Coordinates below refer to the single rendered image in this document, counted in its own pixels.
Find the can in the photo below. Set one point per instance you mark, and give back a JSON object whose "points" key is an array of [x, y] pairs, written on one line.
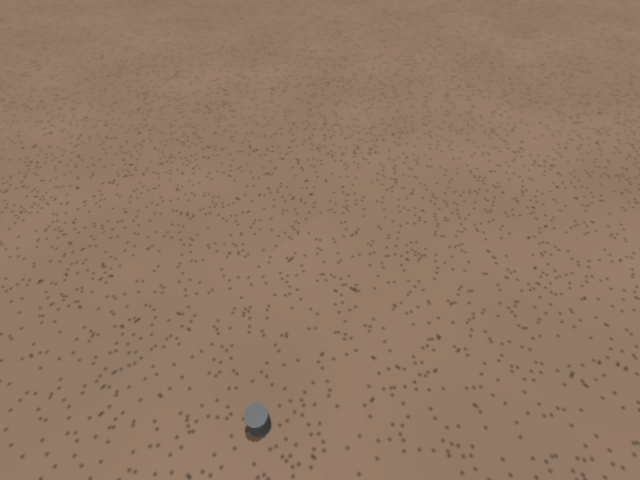
{"points": [[257, 420]]}

